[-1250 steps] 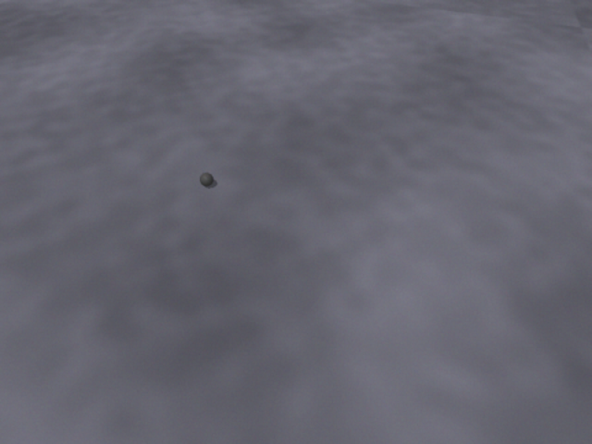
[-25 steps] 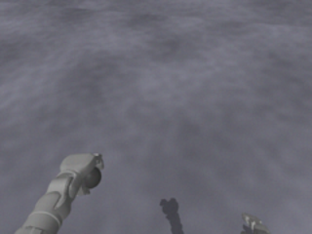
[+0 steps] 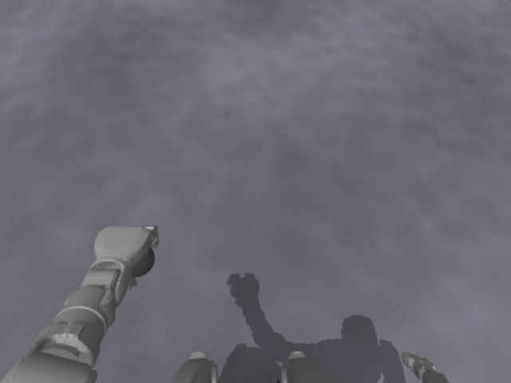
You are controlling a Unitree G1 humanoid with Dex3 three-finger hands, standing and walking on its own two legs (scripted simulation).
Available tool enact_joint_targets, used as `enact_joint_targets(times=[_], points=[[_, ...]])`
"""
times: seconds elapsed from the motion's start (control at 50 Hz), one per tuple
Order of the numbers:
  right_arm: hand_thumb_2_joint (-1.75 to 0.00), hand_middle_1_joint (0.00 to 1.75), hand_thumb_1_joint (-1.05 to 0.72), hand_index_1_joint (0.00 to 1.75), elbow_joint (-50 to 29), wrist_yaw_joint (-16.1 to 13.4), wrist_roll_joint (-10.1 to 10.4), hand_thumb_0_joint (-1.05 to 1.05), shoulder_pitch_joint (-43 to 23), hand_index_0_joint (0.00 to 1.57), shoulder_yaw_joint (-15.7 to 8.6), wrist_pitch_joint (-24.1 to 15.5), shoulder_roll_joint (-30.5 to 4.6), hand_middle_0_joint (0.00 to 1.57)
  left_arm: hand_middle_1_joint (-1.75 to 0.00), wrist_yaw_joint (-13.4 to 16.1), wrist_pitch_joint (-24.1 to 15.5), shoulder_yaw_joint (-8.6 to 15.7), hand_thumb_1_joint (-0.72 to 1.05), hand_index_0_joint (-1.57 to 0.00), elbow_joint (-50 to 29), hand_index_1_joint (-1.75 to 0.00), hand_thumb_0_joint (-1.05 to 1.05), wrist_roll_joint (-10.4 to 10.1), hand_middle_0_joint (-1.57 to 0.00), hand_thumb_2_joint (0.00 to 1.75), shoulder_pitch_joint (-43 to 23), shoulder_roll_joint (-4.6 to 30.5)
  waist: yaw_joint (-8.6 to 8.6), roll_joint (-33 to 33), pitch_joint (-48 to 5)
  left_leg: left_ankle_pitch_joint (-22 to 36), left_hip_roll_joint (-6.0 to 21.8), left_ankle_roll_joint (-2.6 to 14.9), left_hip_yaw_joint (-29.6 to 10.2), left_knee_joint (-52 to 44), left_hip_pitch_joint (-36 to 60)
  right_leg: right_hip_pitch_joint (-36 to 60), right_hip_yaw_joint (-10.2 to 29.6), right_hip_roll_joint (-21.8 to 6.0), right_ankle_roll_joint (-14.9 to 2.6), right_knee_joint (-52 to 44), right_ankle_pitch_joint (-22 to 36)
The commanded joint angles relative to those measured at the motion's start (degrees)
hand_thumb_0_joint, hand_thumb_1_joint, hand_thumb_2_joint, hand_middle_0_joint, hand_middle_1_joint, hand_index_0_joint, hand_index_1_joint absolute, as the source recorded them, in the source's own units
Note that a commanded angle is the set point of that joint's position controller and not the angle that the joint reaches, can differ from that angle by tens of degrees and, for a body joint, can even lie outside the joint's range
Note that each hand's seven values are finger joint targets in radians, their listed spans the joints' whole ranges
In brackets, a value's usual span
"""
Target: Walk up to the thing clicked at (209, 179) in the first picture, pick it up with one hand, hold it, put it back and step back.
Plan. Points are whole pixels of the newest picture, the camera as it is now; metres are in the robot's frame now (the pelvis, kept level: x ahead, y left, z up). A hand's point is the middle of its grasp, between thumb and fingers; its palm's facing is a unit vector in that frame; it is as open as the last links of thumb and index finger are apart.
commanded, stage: crouch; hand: left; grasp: from above
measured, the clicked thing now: (136, 259) +0.36 +0.22 -0.13
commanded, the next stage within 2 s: lower in 1.54 s
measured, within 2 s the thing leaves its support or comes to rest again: neither
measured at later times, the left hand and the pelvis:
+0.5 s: hand (161, 279) +0.39 +0.22 -0.35, palm faces -0.48 +0.02 -0.88, open 9.3 cm; pelvis -0.05 +0.01 -0.20, yaw -2 degrees
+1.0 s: hand (168, 277) +0.43 +0.22 -0.46, palm faces -0.46 -0.01 -0.89, open 9.3 cm; pelvis -0.05 +0.00 -0.30, yaw -5 degrees
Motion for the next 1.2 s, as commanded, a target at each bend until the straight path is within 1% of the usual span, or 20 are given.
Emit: enact_joint_targets(times=[0.0, 0.04, 0.1, 0.12, 0.18, 0.32, 0.36, 0.4, 0.5, 0.52, 0.64, 0.66, 0.76, 0.78, 0.82, 0.92, 1.0, 1.02, 1.04, 1.18], points=[[-0.90, 0.30, -0.91, 0.30, -2.41, -0.27, -1.18, 0.00, 5.83, 0.20, -3.27, -2.02, -7.94, 0.20, -0.92, 6.06, 0.75, 4.21, 0.52, -0.89, -2.51, -0.86, 0.00, 1.26, -0.83, 0.76, -24.63, 9.75, -3.36, 2.72, -25.62, 12.42, -1.74, 0.90, 0.93, 7.42, 3.69, -6.39, -1.26, 1.34, -2.30, 4.11, 12.14], [-0.90, 0.30, -0.90, 0.30, -2.08, -0.47, -1.60, 0.00, 6.17, 0.20, -3.48, -2.58, -8.33, 0.20, -0.91, 7.07, 1.41, 5.83, 0.56, -0.91, 0.94, -0.85, 0.00, 1.23, -0.85, 0.75, -24.79, 12.02, -2.80, 3.80, -27.38, 9.26, -1.65, 0.69, 0.24, 10.52, -0.79, -10.95, -1.82, 1.35, -2.64, 8.16, 9.22], [-0.90, 0.30, -0.91, 0.30, -2.01, -0.68, -2.24, 0.00, 6.86, 0.20, -3.50, -3.38, -8.79, 0.20, -0.92, 7.22, 2.04, 5.76, 0.57, -0.93, -0.42, -0.86, 0.00, 0.37, -0.88, 0.81, -31.34, 12.44, -4.43, 6.23, -32.09, 5.33, -1.05, 0.48, -1.65, 14.96, -5.88, -18.33, -2.35, 1.20, -3.01, 14.30, 6.17], [-0.90, 0.30, -0.91, 0.30, -1.91, -0.77, -2.35, 0.00, 7.12, 0.20, -3.42, -3.51, -8.91, 0.20, -0.90, 7.21, 2.47, 6.38, 0.57, -0.93, 0.81, -0.84, 0.00, 0.25, -0.88, 0.79, -30.97, 13.21, -3.63, 6.37, -33.13, 4.57, -0.87, 0.33, -2.28, 15.98, -6.95, -20.38, -2.68, 1.18, -3.14, 16.22, 5.12], [-0.90, 0.30, -0.90, 0.30, -1.88, -0.90, -2.69, 0.00, 7.11, 0.20, -3.58, -3.94, -9.43, 0.20, -0.87, 6.92, 3.11, 7.71, 0.54, -0.91, 1.31, -0.82, 0.00, -0.48, -0.86, 0.77, -32.85, 14.80, -3.98, 7.78, -37.01, 1.64, -0.62, -0.14, -3.90, 18.49, -9.39, -25.42, -3.48, 1.11, -3.56, 21.26, 2.00], [-0.90, 0.30, -0.90, 0.30, -0.82, -0.44, -3.59, 0.00, 8.28, 0.20, -3.11, -4.99, -9.85, 0.20, -0.86, 5.03, 2.10, 9.07, 0.49, -0.88, 4.52, -0.81, 0.00, -1.17, -0.83, 0.76, -36.82, 16.82, -6.73, 6.21, -38.85, -6.01, -0.96, 0.58, -4.94, 27.77, -21.58, -35.37, -4.20, 0.88, -3.55, 29.69, -3.85], [-0.90, 0.30, -0.90, 0.30, -0.64, -0.18, -3.74, 0.00, 8.73, 0.20, -2.69, -5.35, -9.52, 0.20, -0.86, 4.81, 1.22, 8.66, 0.51, -0.89, 6.33, -0.82, 0.00, -1.23, -0.85, 0.79, -36.96, 15.65, -8.11, 4.46, -37.20, -9.48, -1.18, 0.85, -5.13, 29.94, -25.45, -38.26, -4.30, 0.66, -3.37, 31.04, -6.42], [-0.90, 0.30, -0.90, 0.30, -0.41, 0.13, -3.95, 0.00, 8.74, 0.20, -2.36, -5.78, -9.97, 0.20, -0.86, 5.07, -0.06, 9.39, 0.50, -0.88, 5.34, -0.81, 0.00, -0.60, -0.83, 0.78, -39.41, 17.68, -8.40, 6.28, -38.00, -11.21, -1.23, 0.65, -6.02, 31.38, -26.49, -42.06, -4.51, 0.50, -3.46, 33.44, -7.91], [-0.90, 0.30, -0.90, 0.30, 0.69, 1.31, -4.83, 0.00, 9.76, 0.20, -1.37, -6.48, -10.43, 0.20, -0.84, 6.85, -1.94, 11.51, 0.53, -0.91, 5.24, -0.80, 0.00, 1.47, -0.87, 0.81, -40.66, 21.09, -8.35, 10.74, -42.37, -7.02, -1.31, 0.33, -5.12, 36.97, -26.81, -46.08, -4.77, 0.01, -3.46, 38.38, -5.11], [-0.90, 0.30, -0.90, 0.30, 0.91, 1.50, -5.00, 0.00, 10.10, 0.20, -1.28, -6.54, -10.13, 0.20, -0.84, 7.51, -2.59, 12.18, 0.52, -0.91, 2.02, -0.81, 0.00, 1.54, -0.87, 0.82, -43.98, 22.37, -8.11, 12.19, -45.03, -6.17, -1.53, 0.63, -3.68, 38.78, -27.25, -45.29, -4.63, 0.50, -3.57, 38.71, -4.20], [-0.90, 0.30, -0.91, 0.30, 1.72, 3.23, -6.27, 0.00, 10.57, 0.20, -0.60, -6.90, -10.10, 0.20, -0.85, 10.17, -2.74, 14.26, 0.50, -0.90, 7.04, -0.82, 0.00, 3.81, -0.87, 0.87, -45.31, 25.07, -8.91, 13.17, -45.46, -0.95, -1.52, 1.36, -1.46, 45.83, -31.31, -46.82, -4.78, 0.94, -3.23, 42.31, 0.60], [-0.90, 0.30, -0.91, 0.30, 1.69, 3.60, -6.56, 0.00, 10.87, 0.20, -0.42, -7.07, -9.82, 0.20, -0.87, 10.23, -2.61, 13.60, 0.52, -0.91, 8.10, -0.84, 0.00, 3.52, -0.88, 0.88, -45.37, 23.27, -10.17, 12.40, -44.16, -1.37, -1.44, 1.24, -2.02, 46.13, -32.25, -47.28, -5.05, 0.62, -3.10, 42.88, 0.38], [-0.90, 0.30, -0.91, 0.30, 1.93, 4.66, -6.99, 0.00, 10.03, 0.20, -0.39, -6.97, -10.05, 0.20, -0.86, 9.49, -2.04, 14.07, 0.55, -0.93, 11.47, -0.82, 0.00, 2.80, -0.89, 0.85, -43.36, 24.08, -9.19, 13.23, -43.88, 0.01, -1.25, 1.47, -1.60, 49.37, -34.75, -48.26, -5.46, 1.40, -3.11, 45.78, 1.33], [-0.90, 0.30, -0.91, 0.30, 1.81, 4.86, -7.00, 0.00, 9.78, 0.20, -0.55, -6.94, -10.23, 0.20, -0.86, 9.30, -1.96, 14.38, 0.56, -0.94, 11.34, -0.83, 0.00, 2.86, -0.90, 0.85, -43.90, 25.16, -9.25, 13.57, -43.72, 0.05, -1.18, 1.53, -1.61, 50.15, -35.56, -48.73, -5.51, 1.46, -3.06, 46.42, 1.49], [-0.90, 0.30, -0.91, 0.30, 1.98, 5.28, -7.15, 0.00, 9.87, 0.20, -0.55, -6.87, -10.02, 0.20, -0.85, 8.52, -2.16, 13.05, 0.57, -0.94, 11.57, -0.82, 0.00, 2.35, -0.90, 0.85, -44.66, 23.16, -10.46, 13.27, -41.60, -0.26, -0.96, 1.46, -2.10, 51.06, -36.74, -50.09, -5.98, 1.61, -3.11, 47.64, 1.38], [-0.90, 0.30, -0.91, 0.30, 2.96, 6.15, -7.47, 0.00, 11.21, 0.20, -0.60, -6.26, -10.73, 0.20, -0.84, 7.37, -3.70, 15.13, 0.52, -0.91, 9.56, -0.81, 0.00, 2.54, -0.87, 0.81, -45.22, 27.55, -10.11, 13.21, -42.01, 1.93, -0.80, 1.59, -1.64, 54.60, -40.06, -48.87, -6.12, 2.11, -2.74, 50.38, 4.27], [-0.90, 0.30, -0.91, 0.30, 2.02, 6.78, -7.53, 0.00, 10.25, 0.20, -0.17, -5.89, -11.07, 0.20, -0.84, 7.33, -4.32, 14.21, 0.52, -0.90, 14.00, -0.79, 0.00, 3.44, -0.85, 0.77, -43.72, 26.29, -10.51, 12.02, -41.51, 0.43, -0.80, 1.77, -1.73, 56.27, -42.22, -50.52, -6.27, 2.50, -2.76, 51.91, 2.94], [-0.90, 0.30, -0.91, 0.30, 3.12, 6.77, -7.61, 0.00, 11.02, 0.20, -0.41, -5.82, -11.30, 0.20, -0.85, 7.66, -5.09, 16.15, 0.52, -0.89, 8.30, -0.80, 0.00, 3.49, -0.84, 0.74, -48.71, 29.96, -10.49, 14.67, -42.06, -0.26, -0.58, 1.51, -1.86, 56.52, -42.11, -52.24, -6.57, 2.49, -2.97, 52.81, 2.15], [-0.90, 0.30, -0.91, 0.30, 3.13, 6.91, -7.82, 0.00, 11.49, 0.20, -0.28, -5.70, -11.46, 0.20, -0.84, 7.86, -5.11, 16.56, 0.51, -0.89, 10.70, -0.79, 0.00, 4.45, -0.84, 0.75, -46.99, 30.58, -10.00, 15.13, -42.02, -0.39, -0.64, 1.29, -2.05, 56.42, -41.54, -52.39, -6.91, 2.57, -3.22, 53.50, 1.64], [-0.90, 0.30, -0.91, 0.30, 2.36, 7.13, -8.13, 0.00, 10.01, 0.20, 1.04, -6.00, -12.15, 0.20, -0.81, 8.96, -5.11, 15.51, 0.46, -0.86, 15.62, -0.77, 0.00, 4.85, -0.81, 0.72, -49.41, 29.86, -11.54, 16.56, -37.61, -7.60, -0.53, 1.07, -3.37, 57.22, -44.54, -59.36, -8.31, 2.48, -3.59, 56.41, -4.39]])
